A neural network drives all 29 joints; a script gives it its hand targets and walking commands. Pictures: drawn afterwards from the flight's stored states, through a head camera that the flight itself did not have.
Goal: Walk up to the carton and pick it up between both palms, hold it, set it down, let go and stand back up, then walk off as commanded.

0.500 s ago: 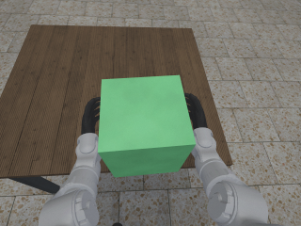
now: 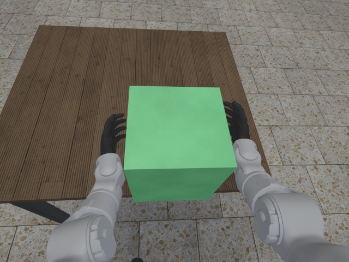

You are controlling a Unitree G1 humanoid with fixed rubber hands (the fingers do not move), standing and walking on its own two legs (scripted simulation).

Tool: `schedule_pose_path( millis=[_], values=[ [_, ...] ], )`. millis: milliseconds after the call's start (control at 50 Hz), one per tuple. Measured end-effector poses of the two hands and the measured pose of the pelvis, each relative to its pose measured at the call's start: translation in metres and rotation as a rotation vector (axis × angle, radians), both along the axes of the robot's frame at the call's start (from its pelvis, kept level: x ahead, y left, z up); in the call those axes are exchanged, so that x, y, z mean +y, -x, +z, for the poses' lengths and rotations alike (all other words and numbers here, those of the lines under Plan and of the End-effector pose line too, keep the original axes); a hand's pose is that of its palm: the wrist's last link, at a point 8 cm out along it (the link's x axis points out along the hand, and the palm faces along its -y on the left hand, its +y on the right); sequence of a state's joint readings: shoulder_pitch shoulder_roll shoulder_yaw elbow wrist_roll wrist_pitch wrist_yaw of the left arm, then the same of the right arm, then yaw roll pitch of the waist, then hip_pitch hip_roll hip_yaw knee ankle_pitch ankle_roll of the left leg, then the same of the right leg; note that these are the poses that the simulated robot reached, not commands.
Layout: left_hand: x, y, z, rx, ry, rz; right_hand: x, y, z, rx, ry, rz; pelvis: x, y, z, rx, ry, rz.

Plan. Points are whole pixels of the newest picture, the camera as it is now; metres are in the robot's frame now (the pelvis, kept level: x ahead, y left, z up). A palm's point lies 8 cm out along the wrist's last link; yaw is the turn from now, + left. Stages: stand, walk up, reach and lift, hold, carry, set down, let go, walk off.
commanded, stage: set down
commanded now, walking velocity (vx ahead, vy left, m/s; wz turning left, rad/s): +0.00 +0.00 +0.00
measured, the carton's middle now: (173, 149) +0.40 +0.02 -0.04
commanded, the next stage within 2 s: none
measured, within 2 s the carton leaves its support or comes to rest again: neither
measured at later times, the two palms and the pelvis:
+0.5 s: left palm (104, 178) +0.31 +0.18 -0.04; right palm (261, 174) +0.34 -0.19 -0.01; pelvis -0.02 +0.00 +0.00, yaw -1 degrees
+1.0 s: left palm (90, 205) +0.25 +0.20 -0.04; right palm (268, 209) +0.26 -0.20 -0.03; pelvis -0.04 +0.00 +0.00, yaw -1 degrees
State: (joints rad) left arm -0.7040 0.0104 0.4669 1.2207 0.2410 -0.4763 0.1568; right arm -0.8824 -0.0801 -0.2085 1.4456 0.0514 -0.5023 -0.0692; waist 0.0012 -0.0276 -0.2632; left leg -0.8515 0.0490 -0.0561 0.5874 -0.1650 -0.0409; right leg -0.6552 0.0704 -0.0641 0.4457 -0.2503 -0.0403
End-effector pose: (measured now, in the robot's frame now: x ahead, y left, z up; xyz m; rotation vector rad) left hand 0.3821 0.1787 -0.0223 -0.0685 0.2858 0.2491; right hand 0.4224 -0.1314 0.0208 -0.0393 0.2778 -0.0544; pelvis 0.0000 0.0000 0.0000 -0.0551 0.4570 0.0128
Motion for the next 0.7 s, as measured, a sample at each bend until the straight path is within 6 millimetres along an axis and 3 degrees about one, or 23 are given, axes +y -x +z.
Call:
schedule_pose_path(
  millis=[100,320,440,580,700],
  values=[
    [0.001,0.008,-0.002,0.014,0.005,0.000,-0.008,0.009,-0.004,0.024,0.013,-0.007,0.000,0.004,0.000,-0.006,0.004,-0.002],
    [0.000,0.041,-0.018,0.062,-0.013,-0.027,-0.045,0.065,-0.040,0.070,0.021,-0.057,0.003,0.012,-0.001,-0.019,0.012,-0.005],
    [0.001,0.062,-0.022,0.066,-0.017,-0.025,-0.054,0.080,-0.039,0.023,0.023,-0.034,0.004,0.019,-0.001,-0.035,0.014,-0.005],
    [0.005,0.078,-0.020,0.037,-0.016,-0.030,-0.052,0.090,-0.031,-0.008,0.029,-0.002,0.004,0.030,-0.002,-0.058,0.015,-0.006],
    [0.014,0.094,-0.020,0.020,-0.032,-0.027,-0.053,0.112,-0.038,0.015,0.025,-0.011,0.006,0.037,-0.002,-0.068,0.017,-0.007]
  ],
)
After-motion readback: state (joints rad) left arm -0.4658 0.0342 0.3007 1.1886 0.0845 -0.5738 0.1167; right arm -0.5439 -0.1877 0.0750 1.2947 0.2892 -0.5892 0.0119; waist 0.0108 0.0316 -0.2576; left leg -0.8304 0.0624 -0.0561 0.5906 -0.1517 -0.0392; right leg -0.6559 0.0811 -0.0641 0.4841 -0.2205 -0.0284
